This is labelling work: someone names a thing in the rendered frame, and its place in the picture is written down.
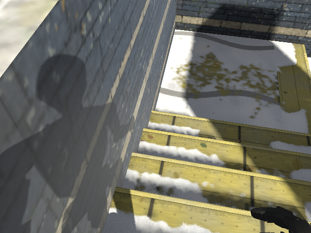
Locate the right robot hand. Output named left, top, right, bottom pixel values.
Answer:
left=251, top=206, right=311, bottom=233

